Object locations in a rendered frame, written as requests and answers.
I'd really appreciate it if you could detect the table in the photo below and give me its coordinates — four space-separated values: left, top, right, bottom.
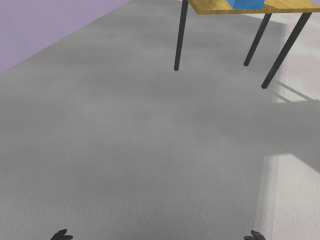
174 0 320 89

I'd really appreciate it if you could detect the left robot hand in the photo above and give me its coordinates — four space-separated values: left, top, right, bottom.
51 229 73 240

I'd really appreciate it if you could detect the right robot hand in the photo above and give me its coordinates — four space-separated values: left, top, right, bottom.
244 230 266 240

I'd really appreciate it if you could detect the carton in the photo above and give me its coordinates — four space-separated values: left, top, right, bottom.
226 0 265 10

